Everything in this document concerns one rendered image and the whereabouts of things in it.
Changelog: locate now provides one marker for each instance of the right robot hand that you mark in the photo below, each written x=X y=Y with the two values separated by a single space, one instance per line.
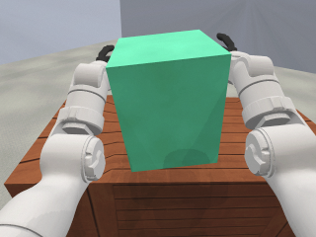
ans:
x=228 y=42

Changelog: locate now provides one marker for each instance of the right robot forearm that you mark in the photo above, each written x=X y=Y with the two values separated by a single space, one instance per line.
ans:
x=263 y=101

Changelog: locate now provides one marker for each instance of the robot left upper arm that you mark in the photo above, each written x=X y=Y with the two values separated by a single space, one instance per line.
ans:
x=68 y=164

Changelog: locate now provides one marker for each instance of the robot right upper arm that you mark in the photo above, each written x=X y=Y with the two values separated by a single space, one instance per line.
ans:
x=285 y=156

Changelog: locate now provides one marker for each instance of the carton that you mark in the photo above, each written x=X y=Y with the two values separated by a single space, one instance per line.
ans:
x=169 y=92

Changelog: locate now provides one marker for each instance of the left robot hand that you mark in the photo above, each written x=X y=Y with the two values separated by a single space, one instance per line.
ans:
x=102 y=54

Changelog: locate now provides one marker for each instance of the left robot forearm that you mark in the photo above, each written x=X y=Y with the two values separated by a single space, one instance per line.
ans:
x=86 y=98

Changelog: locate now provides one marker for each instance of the pedestal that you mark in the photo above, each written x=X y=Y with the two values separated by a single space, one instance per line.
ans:
x=223 y=199

